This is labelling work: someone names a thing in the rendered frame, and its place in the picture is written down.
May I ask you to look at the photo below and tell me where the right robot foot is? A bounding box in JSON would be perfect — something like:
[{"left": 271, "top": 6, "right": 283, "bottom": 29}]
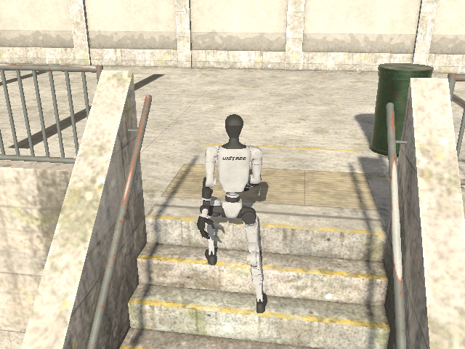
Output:
[{"left": 256, "top": 294, "right": 267, "bottom": 313}]

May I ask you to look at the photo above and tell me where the right robot forearm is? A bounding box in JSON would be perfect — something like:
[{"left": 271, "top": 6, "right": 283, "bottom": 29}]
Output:
[{"left": 245, "top": 175, "right": 262, "bottom": 188}]

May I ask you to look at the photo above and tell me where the left robot upper arm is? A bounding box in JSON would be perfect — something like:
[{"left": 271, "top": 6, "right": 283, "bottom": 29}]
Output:
[{"left": 205, "top": 145, "right": 219, "bottom": 188}]

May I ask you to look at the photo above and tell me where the robot right shin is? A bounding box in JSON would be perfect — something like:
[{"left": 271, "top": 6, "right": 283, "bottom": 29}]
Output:
[{"left": 251, "top": 252, "right": 264, "bottom": 302}]

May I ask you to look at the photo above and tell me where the right robot upper arm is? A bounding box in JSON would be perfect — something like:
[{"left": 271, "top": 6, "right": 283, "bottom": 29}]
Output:
[{"left": 248, "top": 145, "right": 262, "bottom": 184}]

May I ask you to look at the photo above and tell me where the left robot forearm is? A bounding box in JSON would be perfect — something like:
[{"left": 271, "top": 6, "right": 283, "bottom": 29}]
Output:
[{"left": 199, "top": 177, "right": 213, "bottom": 217}]

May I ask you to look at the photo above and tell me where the left robot hand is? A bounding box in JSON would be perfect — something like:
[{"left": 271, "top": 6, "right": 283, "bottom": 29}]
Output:
[{"left": 197, "top": 216, "right": 215, "bottom": 239}]

